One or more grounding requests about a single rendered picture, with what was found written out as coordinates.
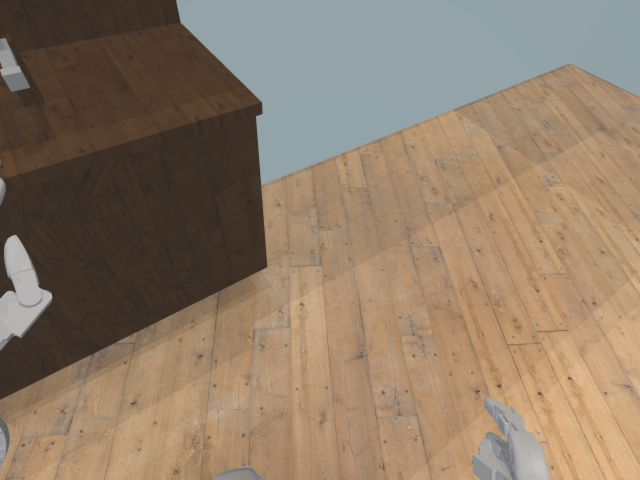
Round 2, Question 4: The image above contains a tap lever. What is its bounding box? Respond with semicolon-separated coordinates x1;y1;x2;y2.
0;38;30;92

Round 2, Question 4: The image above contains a counter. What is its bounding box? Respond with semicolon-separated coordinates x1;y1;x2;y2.
0;0;267;400

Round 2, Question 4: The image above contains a robot left hand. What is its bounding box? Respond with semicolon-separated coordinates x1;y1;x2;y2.
0;160;52;351

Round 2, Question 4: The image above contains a robot right hand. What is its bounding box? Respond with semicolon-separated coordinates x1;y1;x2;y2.
473;397;551;480

